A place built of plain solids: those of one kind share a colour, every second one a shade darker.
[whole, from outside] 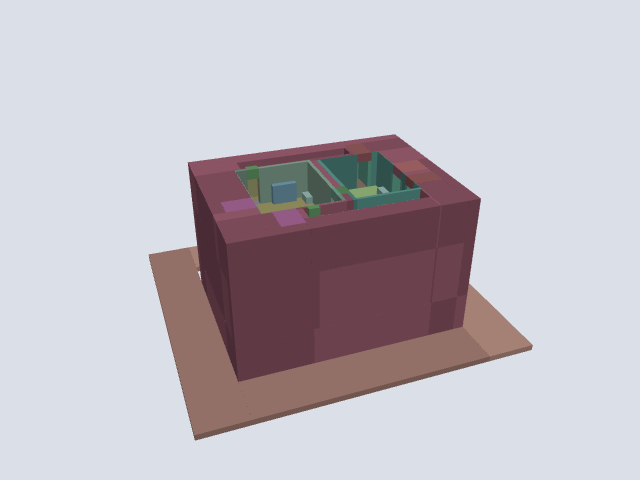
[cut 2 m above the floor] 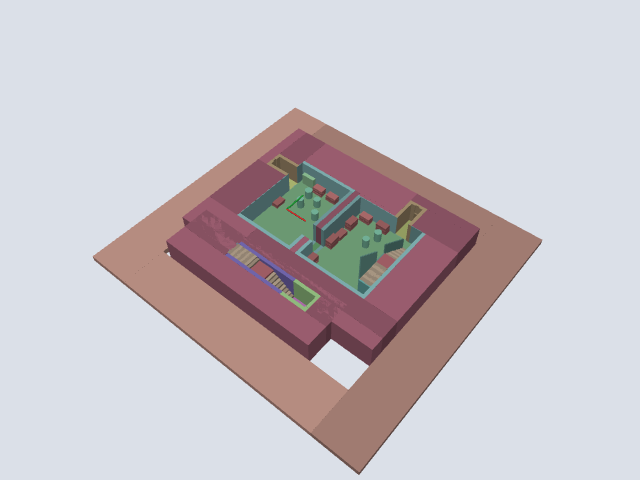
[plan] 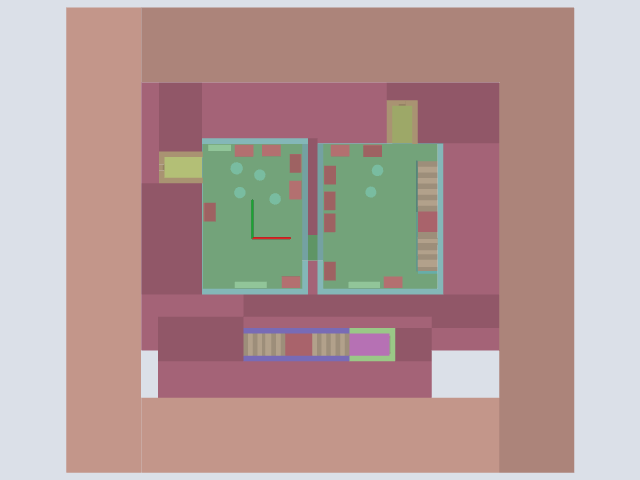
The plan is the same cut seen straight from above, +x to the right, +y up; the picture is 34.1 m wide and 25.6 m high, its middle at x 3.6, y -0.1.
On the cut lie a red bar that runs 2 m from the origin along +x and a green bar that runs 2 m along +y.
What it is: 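A hall keep with a forebuilding along a long face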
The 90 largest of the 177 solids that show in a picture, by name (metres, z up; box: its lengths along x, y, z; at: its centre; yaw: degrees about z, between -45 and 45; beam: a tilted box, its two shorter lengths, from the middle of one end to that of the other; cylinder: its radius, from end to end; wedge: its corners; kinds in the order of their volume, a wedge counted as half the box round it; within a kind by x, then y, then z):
{
 "wall_fill_1": {"box": [0.95, 9.26, 5.03], "at": [-5.46, 3.68, 5.74]},
 "wall_fill_2": {"box": [0.95, 8.19, 3.57], "at": [-5.46, 4.21, 10.04]},
 "wall_fill_3": {"box": [0.95, 5.38, 3.58], "at": [-5.46, 5.62, 1.44]},
 "wall_fill_4": {"box": [3.24, 2.86, 3.57], "at": [-4.32, -1.32, 10.04]},
 "wall_fill_5": {"box": [3.24, 5.93, 3.58], "at": [-4.32, -0.04, 1.44]},
 "wall_fill_6": {"box": [3.84, 2.29, 3.57], "at": [-4.02, -3.89, 10.04]},
 "wall_fill_7": {"box": [2.29, 0.57, 3.57], "at": [-3.84, 2.4, 10.04]},
 "wall_fill_8": {"box": [2.29, 7.19, 5.03], "at": [-3.84, 4.71, 5.74]},
 "wall_fill_9": {"box": [2.29, 4.01, 3.57], "at": [-3.84, 6.3, 10.04]},
 "wall_fill_10": {"box": [2.29, 3.69, 3.58], "at": [-3.84, 6.46, 1.44]},
 "wall_fill_11": {"box": [5.46, 2.98, 3.58], "at": [-3.21, -4.5, 1.44]},
 "wall_fill_12": {"box": [4.56, 2.38, 3.58], "at": [-2.76, -5.38, 1.44]},
 "wall_fill_13": {"box": [0.14, 3.02, 5.03], "at": [-2.63, 6.79, 5.74]},
 "wall_fill_14": {"box": [0.14, 3.02, 3.57], "at": [-2.63, 6.79, 10.04]},
 "wall_fill_15": {"box": [0.23, 1.73, 3.57], "at": [-0.38, -3.61, 10.04]},
 "wall_fill_16": {"box": [3.73, 0.26, 3.57], "at": [1.6, -2.88, 10.04]},
 "wall_fill_17": {"box": [9.28, 1.56, 5.03], "at": [2.08, 7.53, 5.74]},
 "wall_fill_18": {"box": [9.85, 2.98, 3.58], "at": [2.23, 6.82, 1.44]},
 "wall_fill_19": {"box": [14.6, 1.95, 3.58], "at": [2.26, -7.54, 1.44]},
 "wall_fill_20": {"box": [9.91, 1.56, 3.57], "at": [2.39, 7.53, 10.04]},
 "wall_fill_21": {"box": [0.52, 1.81, 3.58], "at": [3.21, -2.1, 1.44]},
 "wall_fill_22": {"box": [0.52, 5.54, 3.57], "at": [3.21, 0.02, 10.04]},
 "wall_fill_23": {"box": [0.52, 5.15, 3.58], "at": [3.21, 2.75, 1.44]},
 "wall_fill_24": {"box": [0.52, 1.22, 3.57], "at": [3.21, 4.67, 10.04]},
 "wall_fill_25": {"box": [19.1, 0.95, 3.57], "at": [3.61, -5.51, 10.04]},
 "wall_fill_26": {"box": [8.22, 0.1, 3.57], "at": [3.85, -3.05, 10.04]},
 "wall_fill_27": {"box": [10.04, 0.6, 3.58], "at": [4.54, -4.49, 1.44]},
 "wall_fill_28": {"box": [2.19, 0.22, 3.57], "at": [4.56, 5.17, 10.04]},
 "wall_fill_29": {"box": [3.69, 0.26, 3.58], "at": [5.31, 5.19, 1.44]},
 "wall_fill_30": {"box": [13.65, 0.57, 3.57], "at": [6.33, -4.75, 10.04]},
 "wall_fill_31": {"box": [13.64, 1.78, 3.58], "at": [6.34, -3.9, 1.44]},
 "wall_fill_32": {"box": [0.44, 1.46, 3.57], "at": [7.13, 6.01, 10.04]},
 "wall_fill_33": {"box": [1.95, 1.78, 3.58], "at": [8.58, -5.68, 1.44]},
 "wall_fill_34": {"box": [6.44, 0.95, 5.03], "at": [9.94, 7.83, 5.74]},
 "wall_fill_35": {"box": [6.0, 0.95, 3.58], "at": [10.16, 7.83, 1.44]},
 "wall_fill_36": {"box": [5.81, 0.95, 3.57], "at": [10.25, 7.83, 10.04]},
 "wall_fill_37": {"box": [5.55, 1.2, 3.58], "at": [10.38, -5.39, 1.44]},
 "wall_fill_38": {"box": [5.55, 1.2, 5.03], "at": [10.38, -5.39, 5.74]},
 "wall_fill_39": {"box": [5.41, 1.37, 5.03], "at": [10.45, -3.79, 5.74]},
 "wall_fill_40": {"box": [4.59, 2.29, 5.03], "at": [10.86, 6.21, 5.74]},
 "wall_fill_41": {"box": [4.34, 2.29, 3.58], "at": [10.99, 6.21, 1.44]},
 "wall_fill_42": {"box": [4.01, 2.29, 3.57], "at": [11.15, 6.21, 10.04]},
 "wall_fill_43": {"box": [3.79, 1.37, 3.57], "at": [11.26, -3.79, 10.04]},
 "wall_fill_44": {"box": [3.24, 5.28, 3.57], "at": [11.53, -0.37, 10.04]},
 "wall_fill_45": {"box": [3.24, 1.08, 3.57], "at": [11.53, 4.52, 10.04]},
 "wall_fill_46": {"box": [2.98, 8.07, 3.58], "at": [11.66, 1.03, 1.44]},
 "wall_fill_47": {"box": [2.98, 8.07, 5.03], "at": [11.66, 1.03, 5.74]},
 "wall_fill_48": {"box": [0.95, 1.71, 3.57], "at": [12.68, 3.13, 10.04]},
 "ground_garden_1": {"box": [4.0, 24.82, 0.5], "at": [-7.94, -0.1, -0.27]},
 "ground_garden_2": {"box": [19.1, 4.0, 0.5], "at": [3.61, -10.52, -0.27]},
 "ground_garden_3": {"box": [19.1, 4.0, 0.5], "at": [3.61, 10.31, -0.27]},
 "ground_garden_4": {"box": [4.0, 24.82, 0.5], "at": [15.16, -0.1, -0.27]},
 "wall_cellar_1": {"box": [5.65, 0.3, 3.58], "at": [0.13, -2.85, 1.44]},
 "wall_cellar_2": {"box": [5.65, 0.3, 3.58], "at": [0.13, 5.17, 1.44]},
 "wall_cellar_3": {"box": [0.3, 1.81, 3.58], "at": [2.81, -2.1, 1.44]},
 "wall_cellar_4": {"box": [0.3, 5.15, 3.58], "at": [2.81, 2.75, 1.44]},
 "wall_cellar_5": {"box": [0.3, 1.81, 3.58], "at": [3.62, -2.1, 1.44]},
 "wall_cellar_6": {"box": [0.3, 4.89, 3.58], "at": [3.62, 2.62, 1.44]},
 "wall_cellar_7": {"box": [6.7, 0.3, 3.58], "at": [6.82, -2.85, 1.44]},
 "wall_cellar_8": {"box": [0.3, 8.07, 3.58], "at": [10.02, 1.03, 1.44]},
 "floor_cellar_1": {"box": [5.32, 7.73, 0.35], "at": [0.0, 1.16, -0.18]},
 "floor_cellar_2": {"box": [6.11, 7.73, 0.35], "at": [6.82, 1.16, -0.18]},
 "wall_fore_flight_1": {"box": [5.65, 0.3, 6.53], "at": [2.35, -6.42, 2.92]},
 "wall_fore_flight_2": {"box": [5.65, 0.3, 6.53], "at": [2.35, -4.94, 2.92]},
 "floor_inner_chamber_1": {"box": [6.11, 7.73, 0.35], "at": [6.82, 1.16, 8.43]},
 "floor_great_chamber_1": {"box": [5.32, 7.73, 0.35], "at": [0.0, 1.16, 8.43]},
 "wall_great_chamber_1": {"box": [5.65, 0.26, 3.57], "at": [0.13, 5.15, 10.04]},
 "wall_great_chamber_2": {"box": [0.3, 5.54, 3.57], "at": [2.81, 0.02, 10.04]},
 "wall_inner_chamber_1": {"box": [0.3, 5.8, 3.57], "at": [3.62, -0.11, 10.04]},
 "wall_inner_chamber_2": {"box": [4.49, 0.3, 3.57], "at": [5.72, -2.85, 10.04]},
 "wall_lobby_1": {"box": [2.44, 0.3, 6.53], "at": [6.39, -6.42, 2.92]},
 "wall_lobby_2": {"box": [2.44, 0.3, 6.53], "at": [6.39, -4.94, 2.92]},
 "wall_over_emb_great_chamber_1": {"box": [2.33, 2.0, 0.77], "at": [-3.82, 1.11, 11.44]},
 "wall_over_emb_great_chamber_2": {"box": [2.33, 1.61, 0.77], "at": [-3.82, 3.49, 11.44]},
 "wall_over_emb_great_chamber_3": {"box": [1.61, 2.33, 0.77], "at": [-1.3, -3.87, 11.44]},
 "wall_emb_cellar_1": {"box": [2.33, 0.3, 2.8], "at": [-3.82, 3.08, 1.05]},
 "wall_emb_cellar_2": {"box": [2.33, 0.3, 2.8], "at": [-3.82, 4.47, 1.05]},
 "wall_emb_cellar_3": {"box": [0.3, 2.33, 2.8], "at": [7.31, 6.19, 1.05]},
 "wall_emb_cellar_4": {"box": [0.3, 2.33, 2.8], "at": [8.67, 6.19, 1.05]},
 "wall_over_emb_inner_chamber_1": {"box": [1.81, 2.33, 0.77], "at": [8.25, 6.19, 11.44]},
 "wall_over_emb_inner_chamber_2": {"box": [2.33, 1.71, 0.77], "at": [11.04, 3.13, 11.44]},
 "floor_l1a_1": {"box": [1.46, 1.18, 1.75], "at": [2.46, -5.68, 0.82]},
 "floor_l1a_2": {"box": [1.06, 1.12, 2.04], "at": [9.35, 0.87, 0.97]},
 "step_1": {"box": [0.32, 1.18, 3.44], "at": [-0.39, -5.68, 1.67]},
 "step_2": {"box": [1.05, 0.38, 3.43], "at": [9.35, -1.64, 1.67]},
 "step_3": {"box": [1.06, 0.38, 3.23], "at": [9.35, -1.34, 1.57]},
 "wall_emb_great_chamber_1": {"box": [2.33, 0.3, 2.8], "at": [-3.82, 0.26, 9.66]},
 "wall_emb_great_chamber_2": {"box": [0.3, 2.33, 2.8], "at": [-1.96, -3.87, 9.66]},
 "hooded_fireplace_inner_chamber_1": {"box": [2.06, 0.5, 1.69], "at": [5.95, -2.46, 9.43]},
 "wall_head_1": {"box": [1.62, 0.3, 2.75], "at": [8.55, -4.32, 9.63]}
}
